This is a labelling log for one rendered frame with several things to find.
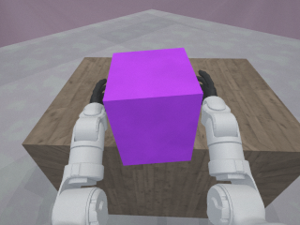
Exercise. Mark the robot right upper arm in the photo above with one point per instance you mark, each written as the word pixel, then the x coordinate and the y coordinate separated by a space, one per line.
pixel 235 204

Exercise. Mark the carton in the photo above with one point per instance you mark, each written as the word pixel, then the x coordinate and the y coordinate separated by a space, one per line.
pixel 153 101

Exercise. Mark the robot left upper arm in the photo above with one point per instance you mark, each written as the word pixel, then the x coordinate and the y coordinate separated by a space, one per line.
pixel 81 206

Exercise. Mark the robot right hand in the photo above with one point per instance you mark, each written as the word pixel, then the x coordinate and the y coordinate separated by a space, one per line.
pixel 206 85

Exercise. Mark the robot right forearm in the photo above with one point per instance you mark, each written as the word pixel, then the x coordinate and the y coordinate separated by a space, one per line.
pixel 227 161

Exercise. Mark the robot left hand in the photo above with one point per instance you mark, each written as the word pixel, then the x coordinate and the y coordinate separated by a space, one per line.
pixel 97 94

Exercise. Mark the pedestal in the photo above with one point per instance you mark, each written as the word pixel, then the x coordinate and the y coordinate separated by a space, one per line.
pixel 269 132

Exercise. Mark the robot left forearm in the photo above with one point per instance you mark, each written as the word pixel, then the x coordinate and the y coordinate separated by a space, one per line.
pixel 86 150

